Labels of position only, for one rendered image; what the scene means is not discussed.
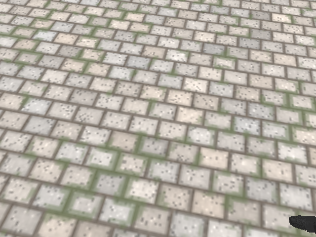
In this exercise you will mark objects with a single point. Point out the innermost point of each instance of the robot right hand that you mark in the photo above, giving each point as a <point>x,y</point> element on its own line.
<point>304,222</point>

